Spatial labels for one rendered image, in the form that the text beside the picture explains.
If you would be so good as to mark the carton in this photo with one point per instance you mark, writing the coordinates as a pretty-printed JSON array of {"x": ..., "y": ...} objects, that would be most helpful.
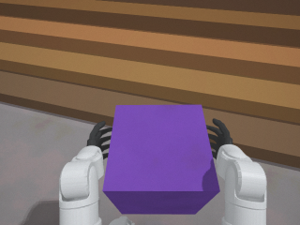
[{"x": 160, "y": 160}]

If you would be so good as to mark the left robot forearm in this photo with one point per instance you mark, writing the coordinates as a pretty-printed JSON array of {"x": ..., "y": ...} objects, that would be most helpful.
[{"x": 78, "y": 188}]

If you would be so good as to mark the robot right hand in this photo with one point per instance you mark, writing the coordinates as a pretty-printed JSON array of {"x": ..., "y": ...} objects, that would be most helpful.
[{"x": 223, "y": 136}]

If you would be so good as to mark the right robot forearm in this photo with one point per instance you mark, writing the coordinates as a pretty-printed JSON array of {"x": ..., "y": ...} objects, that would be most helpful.
[{"x": 245, "y": 190}]

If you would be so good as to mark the robot left hand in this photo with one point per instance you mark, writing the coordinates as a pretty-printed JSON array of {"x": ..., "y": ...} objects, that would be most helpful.
[{"x": 95, "y": 140}]

